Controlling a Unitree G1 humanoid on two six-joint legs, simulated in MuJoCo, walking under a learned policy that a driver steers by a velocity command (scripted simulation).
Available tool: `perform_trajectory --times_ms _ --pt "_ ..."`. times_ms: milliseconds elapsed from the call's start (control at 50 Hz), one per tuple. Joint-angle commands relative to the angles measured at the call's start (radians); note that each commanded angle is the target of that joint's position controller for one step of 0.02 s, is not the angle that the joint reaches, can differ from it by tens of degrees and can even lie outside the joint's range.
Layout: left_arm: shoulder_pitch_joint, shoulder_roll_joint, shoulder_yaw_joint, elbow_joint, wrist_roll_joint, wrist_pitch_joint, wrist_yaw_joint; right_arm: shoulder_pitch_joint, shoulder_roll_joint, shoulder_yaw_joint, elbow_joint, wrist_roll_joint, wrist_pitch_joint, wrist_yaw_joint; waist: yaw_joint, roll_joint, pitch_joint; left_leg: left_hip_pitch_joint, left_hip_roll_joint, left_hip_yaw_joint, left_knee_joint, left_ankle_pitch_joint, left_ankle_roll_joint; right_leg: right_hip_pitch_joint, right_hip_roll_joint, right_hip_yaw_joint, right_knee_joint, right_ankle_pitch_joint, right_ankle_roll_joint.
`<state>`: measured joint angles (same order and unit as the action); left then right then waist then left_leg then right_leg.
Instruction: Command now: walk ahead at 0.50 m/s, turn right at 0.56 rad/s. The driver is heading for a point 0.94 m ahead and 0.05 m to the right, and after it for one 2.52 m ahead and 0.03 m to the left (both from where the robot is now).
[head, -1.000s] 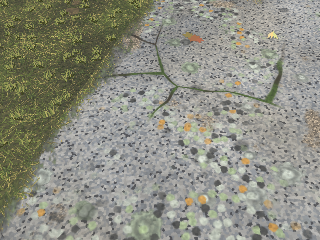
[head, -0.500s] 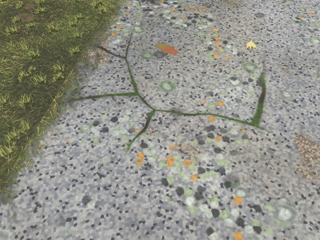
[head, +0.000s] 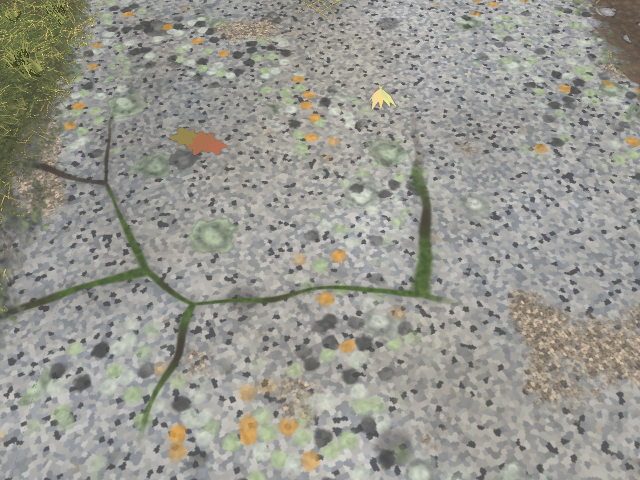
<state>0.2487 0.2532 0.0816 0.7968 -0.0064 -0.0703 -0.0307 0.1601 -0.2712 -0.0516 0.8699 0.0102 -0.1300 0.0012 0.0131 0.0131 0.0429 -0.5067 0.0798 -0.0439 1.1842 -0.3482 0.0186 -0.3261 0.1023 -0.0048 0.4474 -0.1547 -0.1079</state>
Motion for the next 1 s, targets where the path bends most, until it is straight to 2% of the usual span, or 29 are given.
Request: perform_trajectory --times_ms 20,80,140,220,280,300,320,340,360,380,400,420,440,460,500,560,620,660,720,780,820,840,860,880,900,920,940,960,1000 --pt "-0.010 0.134 0.028 -0.084 -0.004 -0.021 0.016 0.039 -0.088 -0.030 -0.064 -0.019 0.015 -0.007 -0.044 -0.019 -0.099 -0.108 0.044 -0.023 -0.118 0.073 -0.032 0.128 -0.270 0.314 -0.225 0.293 -0.200" --pt "0.041 0.165 0.037 -0.079 -0.011 -0.016 0.037 -0.085 -0.067 -0.024 -0.109 -0.027 0.021 -0.012 -0.010 -0.042 -0.058 -0.124 0.010 -0.006 -0.348 0.258 -0.067 0.088 -0.224 0.255 -0.233 0.272 -0.171" --pt "0.080 0.166 0.038 -0.075 -0.014 -0.008 0.043 -0.188 -0.048 -0.014 -0.143 -0.018 0.014 -0.003 0.033 -0.085 -0.045 -0.055 -0.044 0.007 -0.570 0.431 -0.062 0.066 -0.186 0.233 -0.212 0.169 -0.121" --pt "0.135 0.147 0.033 -0.049 -0.017 -0.004 0.044 -0.241 -0.076 -0.017 -0.174 -0.006 -0.001 0.015 0.061 -0.110 -0.044 -0.032 -0.056 -0.008 -0.673 0.454 -0.037 0.165 -0.235 0.297 -0.151 0.108 -0.103" --pt "0.141 0.150 0.032 -0.042 -0.009 0.005 0.050 -0.214 -0.107 -0.026 -0.178 -0.008 -0.018 0.027 0.039 -0.138 -0.044 0.000 -0.061 0.005 -0.710 0.332 0.005 0.262 -0.280 0.353 -0.076 0.185 -0.089" --pt "0.126 0.149 0.030 -0.046 -0.008 0.009 0.051 -0.155 -0.120 -0.033 -0.164 -0.010 -0.023 0.026 0.004 -0.147 -0.064 0.079 -0.079 0.030 -0.742 0.313 0.028 0.273 -0.264 0.346 -0.022 0.290 -0.075" --pt "0.111 0.126 0.021 -0.057 -0.004 0.010 0.048 -0.047 -0.152 -0.049 -0.137 -0.020 -0.028 0.022 -0.046 -0.137 -0.137 0.244 -0.063 0.021 -0.742 0.334 0.065 0.251 -0.211 0.311 0.105 0.399 -0.049" --pt "0.097 0.096 0.004 -0.080 0.010 0.009 0.047 0.122 -0.204 -0.062 -0.119 -0.030 -0.028 0.017 -0.120 -0.057 -0.276 0.507 0.083 -0.131 -0.705 0.359 0.133 0.116 -0.149 0.242 0.369 0.266 -0.011" --pt "0.262 0.032 -0.014 -0.076 -0.020 -0.005 0.043 0.259 -0.280 -0.089 -0.065 -0.030 -0.013 0.022 -0.076 0.275 -0.407 0.871 0.288 -0.578 -0.775 0.161 0.308 -0.269 0.001 0.149 0.727 -0.215 0.071" --pt "0.252 0.098 -0.010 -0.060 -0.031 -0.013 0.044 0.263 -0.190 -0.067 -0.061 0.003 -0.009 0.029 -0.097 0.243 -0.361 0.875 0.316 -0.740 -0.871 -0.065 0.300 -0.424 -0.029 0.211 0.856 -0.415 0.072" --pt "0.131 0.155 0.004 -0.081 -0.034 -0.016 0.042 0.197 -0.132 -0.051 -0.077 0.008 -0.003 0.027 -0.112 0.129 -0.208 0.747 0.279 -0.604 -0.888 -0.097 0.252 -0.480 -0.073 0.209 0.892 -0.336 0.067" --pt "0.050 0.149 0.000 -0.103 -0.021 -0.017 0.043 0.129 -0.116 -0.041 -0.095 -0.005 0.007 0.025 -0.092 0.035 -0.135 0.610 0.238 -0.479 -0.902 -0.012 0.222 -0.453 -0.122 0.157 0.862 -0.259 0.066" --pt "0.004 0.137 0.001 -0.119 -0.003 -0.021 0.042 0.091 -0.099 -0.033 -0.096 -0.013 0.011 0.026 -0.067 0.014 -0.071 0.494 0.204 -0.404 -0.930 0.097 0.221 -0.433 -0.155 0.132 0.792 -0.207 0.068" --pt "0.011 0.127 0.005 -0.122 0.003 -0.019 0.040 0.075 -0.084 -0.025 -0.097 -0.022 0.009 0.026 -0.038 0.041 -0.067 0.432 0.172 -0.344 -0.949 0.179 0.210 -0.378 -0.187 0.125 0.740 -0.174 0.067" --pt "0.042 0.090 -0.002 -0.117 -0.004 -0.012 0.037 0.086 -0.083 -0.024 -0.085 -0.015 0.007 0.026 -0.018 0.077 -0.075 0.385 0.139 -0.264 -0.982 0.278 0.215 -0.329 -0.202 0.096 0.666 -0.161 0.075" --pt "-0.032 0.061 -0.015 -0.149 0.003 -0.010 0.039 0.120 -0.133 -0.037 -0.066 -0.004 0.008 0.016 -0.029 0.062 -0.057 0.371 0.144 -0.187 -1.024 0.387 0.232 -0.361 -0.220 0.064 0.511 -0.080 0.100" --pt "-0.121 0.043 -0.025 -0.169 0.000 -0.015 0.032 0.151 -0.148 -0.039 -0.053 0.005 0.021 0.008 -0.058 0.058 -0.045 0.372 0.112 -0.102 -1.037 0.410 0.200 -0.330 -0.209 0.040 0.323 0.091 0.106" --pt "-0.179 0.041 -0.027 -0.181 -0.006 -0.018 0.025 0.181 -0.154 -0.038 -0.041 0.010 0.027 0.007 -0.080 0.061 -0.030 0.372 0.096 -0.063 -1.029 0.401 0.182 -0.289 -0.187 0.021 0.219 0.175 0.108" --pt "-0.262 0.048 -0.027 -0.210 -0.015 -0.023 0.010 0.237 -0.160 -0.036 -0.018 0.014 0.040 0.008 -0.109 0.067 -0.006 0.424 0.126 -0.070 -1.004 0.379 0.174 -0.275 -0.165 0.008 0.137 0.188 0.100" --pt "-0.288 0.071 -0.020 -0.233 -0.017 -0.031 -0.005 0.246 -0.179 -0.041 -0.005 0.017 0.056 0.004 -0.093 0.082 0.005 0.505 0.170 -0.091 -0.950 0.431 0.154 -0.257 -0.148 0.005 0.076 0.097 0.064" --pt "-0.171 0.110 0.001 -0.205 -0.010 -0.034 -0.004 0.215 -0.195 -0.044 -0.008 0.019 0.065 -0.001 -0.011 0.085 -0.059 0.512 0.148 -0.054 -0.813 0.660 0.124 -0.071 -0.107 -0.031 0.016 0.080 0.027" --pt "-0.025 0.158 0.025 -0.161 -0.003 -0.032 0.004 0.213 -0.173 -0.035 -0.014 0.015 0.066 -0.003 0.053 0.063 -0.157 0.448 0.098 -0.009 -0.638 0.726 0.097 0.151 -0.113 -0.024 0.019 0.103 -0.007" --pt "0.171 0.238 0.046 -0.131 0.012 -0.027 0.017 0.204 -0.119 -0.012 -0.048 -0.014 0.061 -0.006 0.124 -0.064 -0.316 0.237 0.036 0.043 -0.311 0.454 0.055 0.457 -0.319 0.204 0.055 0.157 -0.082" --pt "0.197 0.294 0.054 -0.113 0.011 -0.021 0.009 0.321 -0.017 0.018 -0.059 -0.004 0.038 0.001 0.056 -0.331 -0.416 -0.140 -0.123 0.026 -0.007 -0.194 0.007 0.725 -0.507 0.651 -0.059 -0.045 -0.225" --pt "0.198 0.198 0.030 -0.117 0.001 -0.020 0.007 0.262 -0.124 -0.006 -0.048 0.016 0.023 0.007 0.094 -0.215 -0.365 -0.255 -0.070 -0.073 0.100 -0.224 0.017 0.685 -0.484 0.690 -0.116 -0.166 -0.195" --pt "0.131 0.168 0.016 -0.122 -0.003 -0.021 0.008 0.172 -0.158 -0.016 -0.078 0.029 0.015 0.012 0.082 -0.162 -0.230 -0.300 -0.027 -0.052 0.104 -0.130 0.027 0.561 -0.450 0.546 -0.134 -0.116 -0.159" --pt "0.064 0.152 0.008 -0.130 0.002 -0.020 0.006 0.129 -0.145 -0.014 -0.083 0.021 0.016 0.009 0.051 -0.085 -0.161 -0.261 0.013 -0.028 0.061 -0.043 0.022 0.425 -0.407 0.440 -0.157 -0.007 -0.142" --pt "0.017 0.130 0.003 -0.133 0.008 -0.021 0.001 0.111 -0.137 -0.018 -0.086 0.005 0.021 0.007 0.021 -0.066 -0.111 -0.223 0.037 -0.024 0.008 0.006 0.013 0.317 -0.373 0.369 -0.189 0.075 -0.138" --pt "-0.017 0.111 -0.001 -0.127 0.011 -0.032 -0.003 0.148 -0.105 -0.018 -0.077 0.005 0.044 0.007 -0.029 -0.099 -0.097 -0.128 0.062 -0.028 -0.050 0.058 0.001 0.205 -0.335 0.289 -0.249 0.131 -0.138"
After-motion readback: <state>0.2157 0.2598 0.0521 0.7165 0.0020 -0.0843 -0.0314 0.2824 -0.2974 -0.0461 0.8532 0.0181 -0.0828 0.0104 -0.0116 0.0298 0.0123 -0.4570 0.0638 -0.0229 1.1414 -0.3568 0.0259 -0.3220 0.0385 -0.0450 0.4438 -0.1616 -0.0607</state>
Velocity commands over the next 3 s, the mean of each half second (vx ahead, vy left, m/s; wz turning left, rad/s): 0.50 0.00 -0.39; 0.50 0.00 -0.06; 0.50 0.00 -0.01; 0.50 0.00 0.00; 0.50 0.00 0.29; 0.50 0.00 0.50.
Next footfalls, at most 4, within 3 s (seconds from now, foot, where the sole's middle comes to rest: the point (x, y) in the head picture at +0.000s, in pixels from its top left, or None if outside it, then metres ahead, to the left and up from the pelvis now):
0.32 left None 0.39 0.13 -0.77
0.84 right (424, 405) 0.61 -0.17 -0.77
1.38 left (338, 277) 0.94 0.01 -0.77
1.94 right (445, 202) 1.19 -0.28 -0.77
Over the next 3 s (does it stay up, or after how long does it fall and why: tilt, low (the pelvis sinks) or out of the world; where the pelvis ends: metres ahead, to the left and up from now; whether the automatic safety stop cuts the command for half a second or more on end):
stays up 1.65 -0.16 -0.01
